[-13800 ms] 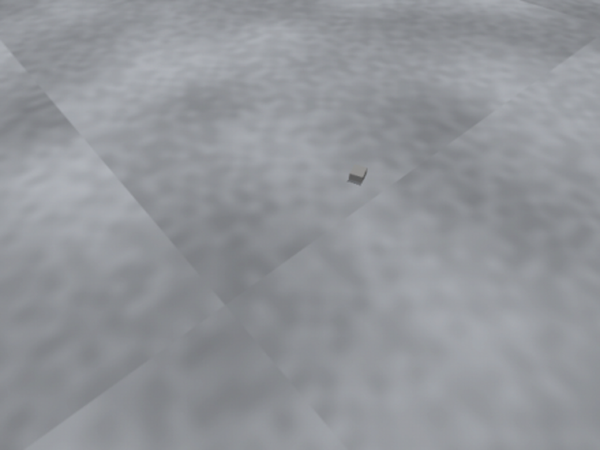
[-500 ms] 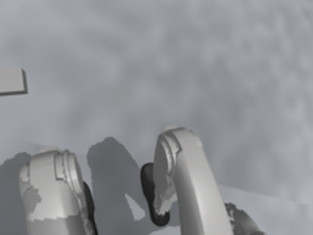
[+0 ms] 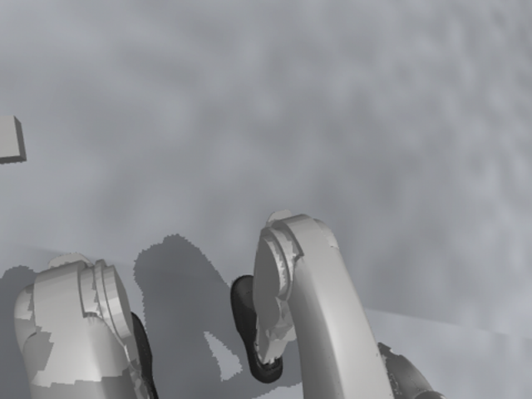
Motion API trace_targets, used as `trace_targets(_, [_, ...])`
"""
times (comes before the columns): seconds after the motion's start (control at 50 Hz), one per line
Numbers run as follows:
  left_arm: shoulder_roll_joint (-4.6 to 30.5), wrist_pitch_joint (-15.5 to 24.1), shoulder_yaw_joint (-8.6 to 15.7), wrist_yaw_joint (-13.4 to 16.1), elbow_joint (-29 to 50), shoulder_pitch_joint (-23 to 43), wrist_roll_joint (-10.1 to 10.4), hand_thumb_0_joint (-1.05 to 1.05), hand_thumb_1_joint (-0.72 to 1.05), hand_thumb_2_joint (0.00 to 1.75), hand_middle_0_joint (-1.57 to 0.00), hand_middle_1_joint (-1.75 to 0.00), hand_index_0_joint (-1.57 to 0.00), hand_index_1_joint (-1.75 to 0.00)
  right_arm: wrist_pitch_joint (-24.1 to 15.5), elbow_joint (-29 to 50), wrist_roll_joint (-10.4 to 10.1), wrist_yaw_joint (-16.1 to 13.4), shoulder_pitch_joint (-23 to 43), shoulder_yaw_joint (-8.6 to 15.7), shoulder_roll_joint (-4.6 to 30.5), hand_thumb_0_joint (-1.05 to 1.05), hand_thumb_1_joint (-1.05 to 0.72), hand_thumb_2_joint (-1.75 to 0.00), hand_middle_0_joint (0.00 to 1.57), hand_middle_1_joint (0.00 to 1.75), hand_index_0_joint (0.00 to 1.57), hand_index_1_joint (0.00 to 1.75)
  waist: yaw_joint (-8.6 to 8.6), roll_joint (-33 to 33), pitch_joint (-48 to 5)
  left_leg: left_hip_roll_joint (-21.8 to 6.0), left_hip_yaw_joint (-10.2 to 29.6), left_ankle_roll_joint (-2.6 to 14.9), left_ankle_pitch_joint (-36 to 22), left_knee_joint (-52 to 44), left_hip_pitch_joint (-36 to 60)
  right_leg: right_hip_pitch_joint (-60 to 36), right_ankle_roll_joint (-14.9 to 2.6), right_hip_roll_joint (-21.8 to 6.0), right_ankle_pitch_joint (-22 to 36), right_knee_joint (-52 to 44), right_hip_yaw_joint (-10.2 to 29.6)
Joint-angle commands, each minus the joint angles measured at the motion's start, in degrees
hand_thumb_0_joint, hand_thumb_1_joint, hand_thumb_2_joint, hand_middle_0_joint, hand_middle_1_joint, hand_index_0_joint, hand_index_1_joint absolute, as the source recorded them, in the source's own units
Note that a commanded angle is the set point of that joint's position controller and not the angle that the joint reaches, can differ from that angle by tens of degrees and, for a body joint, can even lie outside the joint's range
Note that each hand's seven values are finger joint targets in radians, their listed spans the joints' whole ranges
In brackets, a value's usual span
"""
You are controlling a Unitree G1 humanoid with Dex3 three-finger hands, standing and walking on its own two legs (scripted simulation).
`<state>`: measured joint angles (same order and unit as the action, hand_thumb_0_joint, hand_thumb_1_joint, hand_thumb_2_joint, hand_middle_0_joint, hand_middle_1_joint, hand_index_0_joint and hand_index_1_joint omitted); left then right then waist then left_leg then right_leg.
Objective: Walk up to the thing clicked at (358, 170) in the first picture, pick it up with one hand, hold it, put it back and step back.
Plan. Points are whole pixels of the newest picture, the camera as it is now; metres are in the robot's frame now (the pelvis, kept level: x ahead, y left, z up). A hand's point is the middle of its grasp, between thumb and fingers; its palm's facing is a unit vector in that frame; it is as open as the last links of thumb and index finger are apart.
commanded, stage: rise first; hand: left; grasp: from above
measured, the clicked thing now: out of the picture +0.50 +0.32 -0.30
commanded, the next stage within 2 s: none
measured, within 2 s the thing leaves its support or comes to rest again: neither
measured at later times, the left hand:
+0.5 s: hand out of the picture +0.45 +0.35 -0.19, palm faces -0.47 -0.09 -0.88, open 13.3 cm
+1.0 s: hand out of the picture +0.45 +0.36 -0.18, palm faces -0.47 -0.07 -0.88, open 13.5 cm
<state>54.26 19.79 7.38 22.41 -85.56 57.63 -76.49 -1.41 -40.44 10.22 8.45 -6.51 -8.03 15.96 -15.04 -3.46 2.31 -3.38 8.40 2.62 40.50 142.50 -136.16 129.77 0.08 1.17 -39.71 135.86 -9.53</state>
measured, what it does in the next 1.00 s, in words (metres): stands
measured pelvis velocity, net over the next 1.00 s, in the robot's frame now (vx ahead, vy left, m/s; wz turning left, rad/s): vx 0.00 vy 0.00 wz -0.01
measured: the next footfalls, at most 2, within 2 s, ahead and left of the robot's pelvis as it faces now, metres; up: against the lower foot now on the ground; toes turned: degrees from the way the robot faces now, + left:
none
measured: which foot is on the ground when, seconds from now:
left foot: down 0.00-1.00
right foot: down 0.00-1.00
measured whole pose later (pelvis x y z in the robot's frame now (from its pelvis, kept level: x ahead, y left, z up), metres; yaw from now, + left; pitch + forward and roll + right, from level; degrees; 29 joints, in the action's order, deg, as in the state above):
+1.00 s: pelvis +0.00 +0.00 +0.00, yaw +0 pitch +32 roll -12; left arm 56.0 18.7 5.9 20.3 -85.3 58.5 -75.7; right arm -1.9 -38.9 9.6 8.6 -8.3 -9.8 16.2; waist -16.2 -3.6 2.0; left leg -2.9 8.7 2.9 39.7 142.1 -136.1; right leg 129.0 0.6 1.1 -39.2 135.0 -9.7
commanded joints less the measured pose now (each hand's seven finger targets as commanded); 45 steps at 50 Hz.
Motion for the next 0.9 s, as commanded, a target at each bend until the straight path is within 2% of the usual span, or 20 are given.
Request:
trace_targets(0.0, [16.4, -0.6, 2.1, 1.9, 8.0, 16.3, 1.5, 0.00, -0.37, 0.86, -0.20, -0.88, -0.21, -0.87, 0.0, -0.3, 0.0, -0.4, -13.0, 4.6, 15.8, 0.00, -0.91, -0.90, 0.20, 0.30, 0.20, 0.30, -0.53, 21.9, -39.8, 1.7, -2.4, -0.55, -14.4, -13.2, 31.4, -18.8, -1.55, 2.9, 15.3, -13.2, -1.4])
trace_targets(0.06, [17.0, -0.9, 2.7, 1.7, 7.8, 16.0, 1.9, 0.00, -0.39, 0.87, -0.19, -0.89, -0.20, -0.88, -0.1, 0.0, 0.0, -0.4, -12.8, 4.4, 16.1, 0.00, -0.91, -0.90, 0.20, 0.30, 0.20, 0.30, -0.14, 23.9, -40.3, 1.5, -1.7, -1.05, -15.2, -14.1, 33.4, -17.7, -1.85, 2.7, 15.4, -12.3, -1.8])
trace_targets(0.14, [17.1, -0.6, 2.2, 1.1, 7.2, 15.9, 1.8, 0.00, -0.38, 0.86, -0.20, -0.88, -0.20, -0.87, 0.2, 0.4, 0.1, -0.3, -12.9, 4.0, 16.3, 0.00, -0.91, -0.90, 0.20, 0.30, 0.20, 0.30, -0.83, 24.0, -40.5, 1.5, -1.5, -1.10, -15.2, -14.1, 32.6, -18.6, -1.87, 2.8, 15.6, -12.3, -2.0])
trace_targets(0.18, [17.1, -0.8, 2.2, 0.6, 6.7, 14.2, 1.9, 0.00, -0.38, 0.87, -0.20, -0.88, -0.20, -0.87, 0.3, 0.5, -0.1, -0.3, -12.5, 4.1, 16.2, 0.00, -0.91, -0.90, 0.20, 0.30, 0.20, 0.30, 0.18, 24.4, -40.0, 1.4, -1.7, -1.08, -15.3, -14.1, 33.4, -17.6, -1.99, 2.9, 15.3, -12.4, -1.9])
trace_targets(0.28, [17.0, -0.4, 1.6, 0.5, 8.0, 16.5, 1.9, 0.00, -0.37, 0.86, -0.22, -0.85, -0.22, -0.85, 0.3, 0.6, -0.1, -0.1, -13.3, 3.4, 16.4, 0.00, -0.91, -0.90, 0.20, 0.30, 0.20, 0.30, -1.60, 23.1, -39.1, 1.3, -1.7, -0.75, -15.8, -13.4, 32.8, -18.9, -1.71, 3.0, 16.4, -12.7, -1.9])
trace_targets(0.32, [18.7, 0.1, 2.6, 0.8, 8.4, 16.7, 2.4, 0.00, -0.37, 0.86, -0.22, -0.85, -0.22, -0.85, 0.1, 0.6, -0.1, -0.2, -13.0, 3.4, 16.6, 0.00, -0.91, -0.90, 0.20, 0.30, 0.20, 0.30, -0.90, 24.2, -39.7, 1.3, -1.6, -0.88, -15.3, -13.4, 32.8, -18.8, -1.72, 2.9, 15.9, -12.8, -1.8])
trace_targets(0.34, [18.2, 0.4, 2.9, 1.0, 8.0, 16.1, 2.6, 0.00, -0.37, 0.86, -0.21, -0.86, -0.21, -0.85, 0.1, 0.6, 0.2, -0.2, -13.0, 3.3, 16.7, 0.00, -0.91, -0.90, 0.20, 0.30, 0.20, 0.30, -1.24, 23.9, -39.7, 1.3, -1.7, -0.88, -14.7, -13.4, 32.3, -19.2, -1.63, 3.0, 15.5, -12.8, -2.1])
trace_targets(0.38, [17.3, 0.4, 1.7, 0.9, 5.9, 14.8, 1.9, 0.00, -0.37, 0.86, -0.20, -0.88, -0.21, -0.87, 0.0, 0.6, 0.1, -0.2, -12.6, 3.1, 16.3, 0.00, -0.91, -0.90, 0.20, 0.30, 0.20, 0.30, -1.22, 23.2, -37.8, 1.4, -1.7, -0.84, -13.1, -13.5, 30.9, -18.2, -1.81, 3.1, 14.2, -12.8, -2.1])
trace_targets(0.42, [18.6, 0.7, 2.5, 1.2, 7.2, 16.3, 1.5, 0.00, -0.39, 0.88, -0.20, -0.87, -0.20, -0.87, 0.1, 0.7, 0.0, -0.4, -12.5, 3.2, 16.4, 0.00, -0.90, -0.90, 0.20, 0.30, 0.20, 0.30, -0.97, 24.0, -38.8, 1.4, -2.1, -0.82, -12.7, -13.4, 31.3, -18.5, -1.78, 3.2, 13.9, -13.3, -1.9])
trace_targets(0.44, [17.6, 0.5, 1.6, 1.1, 5.1, 15.6, 1.5, 0.00, -0.38, 0.87, -0.20, -0.86, -0.20, -0.86, -0.2, 0.6, 0.1, -0.3, -12.7, 3.1, 16.5, 0.00, -0.91, -0.90, 0.20, 0.30, 0.20, 0.30, -1.65, 23.2, -36.5, 1.5, -1.9, -0.81, -12.0, -13.5, 30.2, -17.7, -1.78, 3.0, 13.4, -13.2, -2.0])
trace_targets(0.48, [17.2, 0.7, 1.2, 1.3, 4.5, 14.7, 1.1, 0.00, -0.40, 0.89, -0.19, -0.88, -0.19, -0.88, -0.1, 0.7, 0.2, -0.3, -12.6, 2.8, 16.4, 0.00, -0.90, -0.90, 0.20, 0.30, 0.20, 0.30, -1.45, 22.8, -36.5, 1.5, -1.9, -0.87, -11.3, -14.0, 29.7, -18.5, -1.82, 3.2, 13.0, -13.4, -2.2])
trace_targets(0.5, [18.0, 0.9, 1.8, 1.7, 6.3, 17.0, 1.4, 0.00, -0.39, 0.88, -0.19, -0.89, -0.19, -0.88, -0.1, 0.8, 0.3, -0.4, -12.6, 2.9, 16.7, 0.00, -0.90, -0.90, 0.20, 0.30, 0.20, 0.30, -1.75, 23.0, -37.5, 1.4, -1.4, -0.92, -11.2, -14.2, 30.2, -18.1, -1.83, 3.2, 12.8, -13.2, -2.6])
trace_targets(0.56, [18.6, 0.8, 1.9, 1.8, 8.1, 17.7, 0.9, 0.00, -0.42, 0.90, -0.18, -0.89, -0.18, -0.89, -0.3, 0.6, 0.2, -0.5, -12.8, 2.9, 16.7, 0.00, -0.91, -0.90, 0.20, 0.30, 0.20, 0.30, -1.30, 25.6, -39.6, 1.4, -1.3, -1.19, -13.3, -14.3, 33.6, -17.8, -1.93, 3.0, 14.2, -12.7, -2.5])
trace_targets(0.64, [17.4, -0.1, 1.3, 2.0, 6.9, 17.1, 1.0, 0.00, -0.42, 0.90, -0.17, -0.90, -0.17, -0.90, -0.5, 0.6, 0.2, -0.3, -13.0, 2.9, 16.6, 0.00, -0.91, -0.90, 0.20, 0.30, 0.20, 0.30, -1.92, 24.7, -38.7, 1.3, -1.5, -1.00, -14.7, -13.7, 32.6, -18.1, -1.73, 3.1, 15.6, -12.8, -2.5])
trace_targets(0.72, [17.4, -1.0, 0.7, 1.6, 4.9, 15.3, 1.0, 0.00, -0.42, 0.90, -0.17, -0.91, -0.17, -0.91, -0.5, 0.7, -0.2, -0.3, -12.9, 2.9, 16.5, 0.00, -0.91, -0.90, 0.20, 0.30, 0.20, 0.30, -1.45, 24.6, -37.2, 1.4, -1.6, -1.02, -14.2, -14.1, 32.0, -17.5, -1.89, 3.1, 15.2, -12.9, -2.2])
trace_targets(0.74, [17.9, -0.8, 1.4, 1.6, 7.4, 17.6, 1.9, 0.00, -0.42, 0.90, -0.16, -0.92, -0.17, -0.91, -0.6, 0.9, -0.2, -0.5, -12.6, 3.1, 16.9, 0.00, -0.90, -0.90, 0.20, 0.30, 0.20, 0.30, -1.25, 25.1, -38.5, 1.2, -1.0, -1.24, -14.2, -14.6, 33.1, -16.6, -1.92, 2.8, 15.0, -12.4, -2.6])
trace_targets(0.76, [17.9, -1.0, 1.0, 1.4, 6.7, 16.2, 1.2, 0.00, -0.43, 0.91, -0.15, -0.93, -0.16, -0.92, -0.5, 1.1, -0.3, -0.5, -12.4, 3.1, 16.8, 0.00, -0.90, -0.90, 0.20, 0.30, 0.20, 0.30, -0.97, 26.5, -38.5, 1.2, -0.9, -1.40, -14.5, -14.7, 33.8, -16.1, -2.07, 2.8, 15.0, -12.0, -2.6])
trace_targets(0.84, [17.3, -1.1, 0.9, 0.5, 8.4, 17.0, 1.4, 0.00, -0.43, 0.91, -0.16, -0.92, -0.16, -0.91, -0.4, 1.5, -0.5, -0.5, -12.7, 3.4, 16.7, 0.00, -0.90, -0.90, 0.20, 0.30, 0.20, 0.30, -1.24, 26.9, -38.2, 1.1, -0.2, -1.67, -13.3, -15.8, 34.4, -15.1, -2.13, 2.6, 14.0, -11.9, -2.8])
trace_targets(0.86, [18.3, -0.9, 1.3, 0.4, 10.7, 17.7, 1.6, 0.00, -0.43, 0.91, -0.17, -0.91, -0.17, -0.91, -0.3, 1.6, -0.5, -0.5, -12.6, 3.3, 16.7, 0.00, -0.91, -0.90, 0.20, 0.30, 0.20, 0.30, -0.77, 28.5, -39.6, 1.2, -0.8, -1.67, -13.9, -15.6, 35.1, -16.2, -2.15, 2.6, 14.6, -12.2, -2.4])
trace_targets(0.88, [17.3, -1.0, 1.0, 0.3, 9.9, 17.1, 1.5, 0.00, -0.44, 0.92, -0.16, -0.92, -0.16, -0.92, -0.2, 1.7, -0.6, -0.5, -13.0, 3.5, 16.7, 0.00, -0.90, -0.90, 0.20, 0.30, 0.20, 0.30, -0.99, 27.7, -40.2, 1.2, -0.5, -1.71, -13.8, -15.7, 35.1, -16.0, -2.15, 2.6, 14.6, -11.8, -2.6])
